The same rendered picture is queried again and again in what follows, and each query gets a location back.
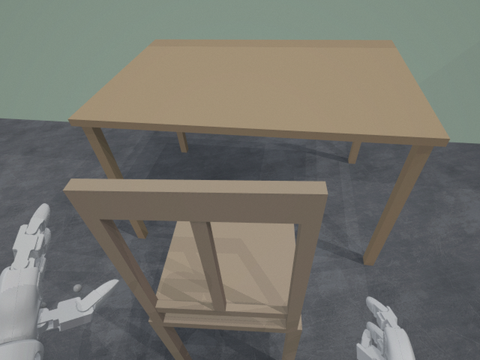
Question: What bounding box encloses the robot left hand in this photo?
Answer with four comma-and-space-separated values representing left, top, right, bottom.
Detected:
0, 203, 119, 345

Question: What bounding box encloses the table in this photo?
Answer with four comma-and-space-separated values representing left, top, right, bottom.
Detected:
68, 39, 450, 266

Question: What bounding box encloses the robot right hand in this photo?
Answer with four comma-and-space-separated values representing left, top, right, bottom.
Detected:
356, 296, 416, 360

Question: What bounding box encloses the left robot forearm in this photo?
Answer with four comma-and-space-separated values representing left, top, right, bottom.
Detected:
0, 339, 44, 360

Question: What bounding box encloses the chair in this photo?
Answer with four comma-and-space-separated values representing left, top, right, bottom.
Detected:
63, 178, 328, 360

